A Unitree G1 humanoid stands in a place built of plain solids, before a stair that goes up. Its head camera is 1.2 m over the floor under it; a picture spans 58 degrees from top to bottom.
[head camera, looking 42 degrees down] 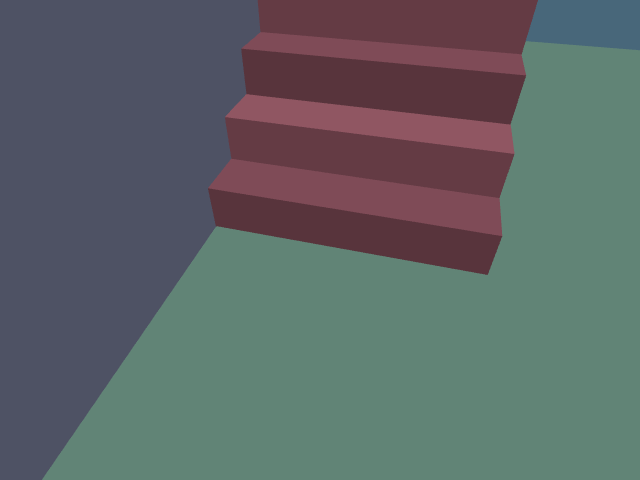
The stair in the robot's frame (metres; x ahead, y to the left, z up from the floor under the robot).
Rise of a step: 0.20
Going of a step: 0.23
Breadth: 1.12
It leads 15 degrees to the right of straight ahead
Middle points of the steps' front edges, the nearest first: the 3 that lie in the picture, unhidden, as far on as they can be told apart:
1.28 -0.09 0.20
1.50 -0.15 0.39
1.72 -0.21 0.59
